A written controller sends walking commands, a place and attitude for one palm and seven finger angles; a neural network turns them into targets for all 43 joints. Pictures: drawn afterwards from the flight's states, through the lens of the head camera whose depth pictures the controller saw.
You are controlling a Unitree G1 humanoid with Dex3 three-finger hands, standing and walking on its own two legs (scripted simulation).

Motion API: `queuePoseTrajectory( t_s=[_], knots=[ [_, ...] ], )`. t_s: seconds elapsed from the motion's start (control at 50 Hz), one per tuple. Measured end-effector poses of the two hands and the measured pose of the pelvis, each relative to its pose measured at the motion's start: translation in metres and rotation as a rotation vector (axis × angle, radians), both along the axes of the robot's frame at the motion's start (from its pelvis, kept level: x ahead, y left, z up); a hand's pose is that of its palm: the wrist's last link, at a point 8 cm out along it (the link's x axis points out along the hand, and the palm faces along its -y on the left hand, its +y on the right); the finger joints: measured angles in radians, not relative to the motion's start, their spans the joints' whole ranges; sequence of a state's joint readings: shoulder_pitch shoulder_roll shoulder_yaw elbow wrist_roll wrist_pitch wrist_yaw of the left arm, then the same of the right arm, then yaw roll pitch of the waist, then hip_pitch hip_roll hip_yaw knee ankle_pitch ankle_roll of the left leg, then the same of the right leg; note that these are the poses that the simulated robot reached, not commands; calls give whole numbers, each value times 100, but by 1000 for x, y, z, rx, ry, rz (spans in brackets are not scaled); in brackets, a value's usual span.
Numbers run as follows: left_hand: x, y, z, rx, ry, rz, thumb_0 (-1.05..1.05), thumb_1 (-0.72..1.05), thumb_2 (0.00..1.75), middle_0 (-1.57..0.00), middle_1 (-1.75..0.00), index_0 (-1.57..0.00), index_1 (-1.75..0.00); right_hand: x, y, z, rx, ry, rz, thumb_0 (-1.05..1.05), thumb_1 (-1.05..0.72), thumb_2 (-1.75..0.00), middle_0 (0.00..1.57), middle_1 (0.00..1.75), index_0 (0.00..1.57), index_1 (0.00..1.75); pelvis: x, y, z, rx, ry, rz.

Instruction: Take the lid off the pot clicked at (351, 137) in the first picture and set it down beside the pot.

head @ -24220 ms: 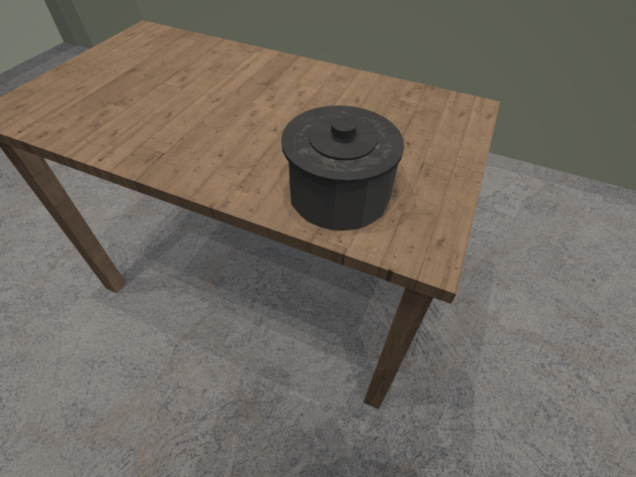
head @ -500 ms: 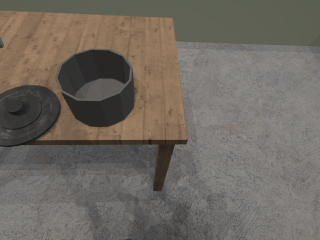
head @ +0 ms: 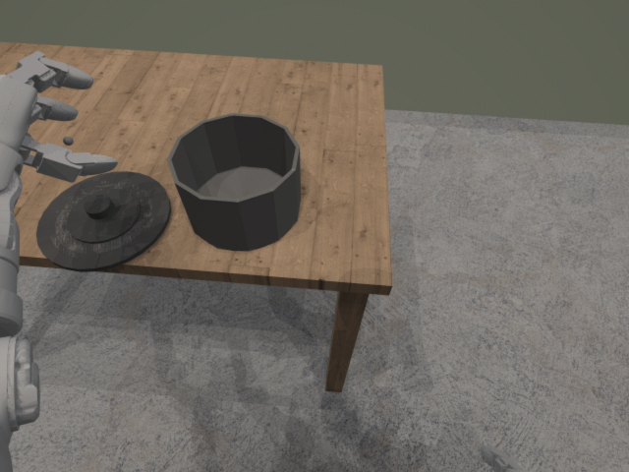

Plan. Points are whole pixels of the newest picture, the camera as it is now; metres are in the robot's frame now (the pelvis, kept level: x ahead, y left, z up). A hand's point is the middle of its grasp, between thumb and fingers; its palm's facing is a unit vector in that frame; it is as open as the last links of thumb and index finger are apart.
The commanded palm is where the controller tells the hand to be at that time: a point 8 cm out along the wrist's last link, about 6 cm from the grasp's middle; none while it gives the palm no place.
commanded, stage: draw the hand back to the body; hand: left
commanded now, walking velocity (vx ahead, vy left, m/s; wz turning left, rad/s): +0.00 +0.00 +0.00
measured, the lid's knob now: (99, 206) +0.48 +0.37 +0.00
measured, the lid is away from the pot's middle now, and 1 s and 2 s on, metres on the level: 0.23 0.23 0.23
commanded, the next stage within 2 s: step back with the hand held close in 1.64 s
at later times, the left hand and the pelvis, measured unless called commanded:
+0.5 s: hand (81, 161) +0.38 +0.26 +0.20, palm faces +0.48 -0.83 -0.27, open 9.3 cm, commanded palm +0.31 +0.29 +0.21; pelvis +0.03 -0.04 +0.01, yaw -2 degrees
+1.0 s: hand (86, 247) +0.28 +0.22 +0.19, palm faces +0.46 -0.85 -0.26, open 7.5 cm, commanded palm +0.22 +0.25 +0.20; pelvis +0.01 -0.05 +0.01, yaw -1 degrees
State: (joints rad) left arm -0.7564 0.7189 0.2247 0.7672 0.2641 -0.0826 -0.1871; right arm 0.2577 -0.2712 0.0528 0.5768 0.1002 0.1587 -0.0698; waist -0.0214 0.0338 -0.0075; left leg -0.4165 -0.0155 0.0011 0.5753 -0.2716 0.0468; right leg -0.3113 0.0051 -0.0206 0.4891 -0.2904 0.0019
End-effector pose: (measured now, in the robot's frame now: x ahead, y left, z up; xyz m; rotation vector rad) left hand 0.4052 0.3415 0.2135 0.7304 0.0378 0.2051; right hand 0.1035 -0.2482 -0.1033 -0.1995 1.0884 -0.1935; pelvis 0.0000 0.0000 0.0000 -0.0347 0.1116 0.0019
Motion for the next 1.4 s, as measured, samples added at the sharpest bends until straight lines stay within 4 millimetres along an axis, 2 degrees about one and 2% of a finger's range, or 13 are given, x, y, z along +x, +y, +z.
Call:
queuePoseTrajectory(
  t_s=[0.08, 0.14, 0.22, 0.38, 0.54, 0.72, 0.84, 1.04, 1.22, 1.4],
  knots=[
    [-7, -9, -4, -255, -181, 78, 0, 6, 54, -33, -93, -32, -92, 11, 0, 11, -11, -70, 27, 1, -91, -90, 20, 30, 20, 30, 4, -7, 4, 7, -31, -7],
    [-11, -18, -3, -343, -258, 106, 0, 8, 55, -32, -90, -31, -90, 17, -6, 17, -18, -116, 33, 1, -91, -90, 20, 30, 20, 30, 9, -12, 6, 9, -51, -14],
    [-19, -26, 0, -375, -308, 134, 0, 14, 58, -31, -86, -30, -86, 21, -18, 19, -17, -155, 20, 1, -91, -90, 20, 30, 20, 30, 16, -18, 9, 15, -69, -26],
    [-45, -36, -5, -378, -313, 180, 0, 29, 64, -29, -75, -28, -74, 24, -44, 12, -16, -139, 10, 1, -91, -90, 20, 30, 20, 30, 25, -34, 11, 27, -89, -32],
    [-78, -50, -6, -357, -330, 195, 0, 45, 71, -26, -63, -26, -62, 46, -55, 13, -5, -189, 34, 1, -91, -90, 20, 30, 20, 30, 25, -47, 11, 35, -109, -28],
    [-113, -66, -11, -364, -341, 192, 1, 65, 79, -24, -49, -24, -48, 76, -48, 23, 16, -296, 88, 1, -91, -90, 20, 30, 20, 30, 18, -56, 12, 38, -140, -21],
    [-137, -75, -11, -361, -356, 170, 1, 77, 85, -22, -39, -22, -39, 85, -38, 29, 34, -350, 115, 1, -91, -90, 20, 30, 20, 30, 13, -56, 12, 38, -159, -20],
    [-173, -86, -15, -359, -362, 136, 1, 87, 89, -21, -32, -21, -31, 77, -27, 31, 38, -365, 137, 1, -91, -90, 20, 30, 20, 30, 7, -53, 13, 36, -185, -20],
    [-203, -92, -20, -343, -337, 105, 1, 89, 90, -21, -31, -20, -30, 69, -22, 32, 29, -374, 140, 1, -91, -90, 20, 30, 20, 30, 2, -47, 14, 33, -204, -20],
    [-237, -99, -23, -323, -315, 73, 1, 89, 90, -21, -30, -20, -30, 68, -14, 39, 23, -411, 154, 1, -91, -90, 20, 30, 20, 30, -1, -41, 13, 29, -215, -20]
  ],
)
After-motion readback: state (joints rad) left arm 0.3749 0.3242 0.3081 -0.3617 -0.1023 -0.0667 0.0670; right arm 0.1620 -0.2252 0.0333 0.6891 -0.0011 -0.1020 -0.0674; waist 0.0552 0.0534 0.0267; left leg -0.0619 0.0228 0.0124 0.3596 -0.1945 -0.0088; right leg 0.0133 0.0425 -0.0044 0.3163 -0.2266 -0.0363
